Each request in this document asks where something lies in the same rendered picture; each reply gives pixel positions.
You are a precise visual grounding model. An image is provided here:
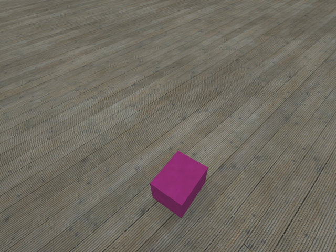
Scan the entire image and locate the carton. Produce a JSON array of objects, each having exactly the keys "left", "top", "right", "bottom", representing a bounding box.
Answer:
[{"left": 150, "top": 151, "right": 208, "bottom": 218}]

